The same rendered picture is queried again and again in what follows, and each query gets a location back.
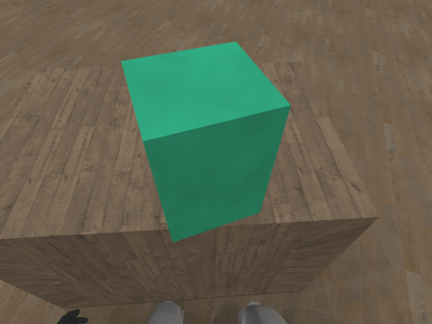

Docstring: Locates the right robot thigh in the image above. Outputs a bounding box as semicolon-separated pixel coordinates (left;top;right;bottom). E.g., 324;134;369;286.
238;304;287;324

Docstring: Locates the pedestal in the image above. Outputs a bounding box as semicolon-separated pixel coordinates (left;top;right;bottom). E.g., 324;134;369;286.
0;62;379;309

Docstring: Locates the robot thigh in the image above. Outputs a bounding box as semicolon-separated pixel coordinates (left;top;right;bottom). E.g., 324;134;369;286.
146;302;184;324
238;304;287;324

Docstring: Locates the carton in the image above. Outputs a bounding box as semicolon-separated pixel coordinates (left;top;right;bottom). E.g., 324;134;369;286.
121;42;291;242

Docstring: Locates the robot left hand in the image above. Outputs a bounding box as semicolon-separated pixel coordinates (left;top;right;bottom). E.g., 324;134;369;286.
57;309;88;324

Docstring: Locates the left robot thigh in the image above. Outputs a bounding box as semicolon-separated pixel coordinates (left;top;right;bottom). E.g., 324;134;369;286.
146;302;184;324

